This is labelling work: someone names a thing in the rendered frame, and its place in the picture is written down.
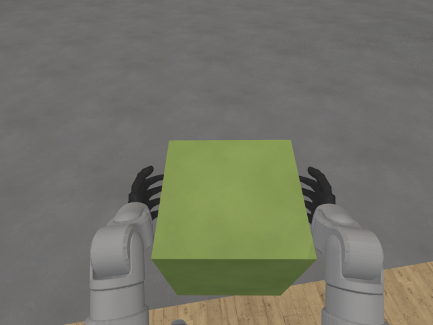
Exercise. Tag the robot left hand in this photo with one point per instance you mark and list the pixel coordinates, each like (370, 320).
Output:
(139, 192)

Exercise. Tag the robot left forearm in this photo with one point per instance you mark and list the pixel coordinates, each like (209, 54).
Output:
(117, 268)

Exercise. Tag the robot right forearm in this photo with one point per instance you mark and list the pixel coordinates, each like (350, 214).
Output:
(354, 273)

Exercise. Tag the carton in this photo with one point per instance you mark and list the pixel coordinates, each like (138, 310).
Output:
(232, 218)

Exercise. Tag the robot right hand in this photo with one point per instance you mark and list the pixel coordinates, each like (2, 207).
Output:
(323, 191)

